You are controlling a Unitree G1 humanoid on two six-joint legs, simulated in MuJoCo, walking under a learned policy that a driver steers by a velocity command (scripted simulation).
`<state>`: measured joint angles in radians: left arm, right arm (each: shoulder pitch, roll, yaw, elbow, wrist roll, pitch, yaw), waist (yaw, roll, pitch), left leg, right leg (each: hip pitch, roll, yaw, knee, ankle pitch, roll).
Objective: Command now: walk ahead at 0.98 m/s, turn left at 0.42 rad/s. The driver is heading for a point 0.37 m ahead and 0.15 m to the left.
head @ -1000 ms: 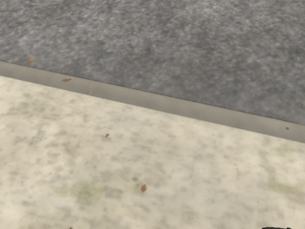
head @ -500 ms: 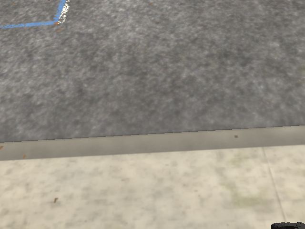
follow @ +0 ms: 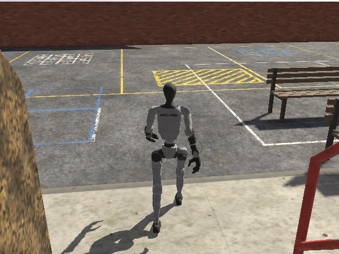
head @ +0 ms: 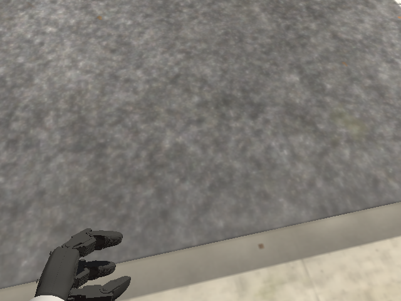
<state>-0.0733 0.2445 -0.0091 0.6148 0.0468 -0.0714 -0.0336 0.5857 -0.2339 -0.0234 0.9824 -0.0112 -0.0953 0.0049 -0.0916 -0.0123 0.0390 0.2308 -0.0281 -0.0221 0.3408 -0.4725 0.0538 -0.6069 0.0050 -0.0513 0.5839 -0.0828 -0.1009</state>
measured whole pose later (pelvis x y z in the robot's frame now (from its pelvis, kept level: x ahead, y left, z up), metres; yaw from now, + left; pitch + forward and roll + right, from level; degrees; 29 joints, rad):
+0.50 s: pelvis +0.44 +0.06 +0.01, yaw +16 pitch +0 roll -1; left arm 0.29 0.27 0.02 0.85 -0.03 -0.09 0.01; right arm 0.07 -0.27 -0.03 0.74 -0.02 -0.06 0.05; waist 0.02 0.02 0.10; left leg -0.50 -0.10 0.04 0.61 -0.11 0.13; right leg -0.20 0.01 0.02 1.28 -0.54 0.04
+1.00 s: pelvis +0.60 +0.05 +0.03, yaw +18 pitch +1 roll +0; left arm 0.14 0.23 0.03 0.83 0.01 -0.02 0.02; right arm 0.16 -0.23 -0.02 0.89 -0.01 0.00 0.00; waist -0.01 0.00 0.01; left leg -0.23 -0.06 -0.02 0.54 -0.31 0.04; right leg -0.33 -0.03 0.03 0.54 -0.22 0.03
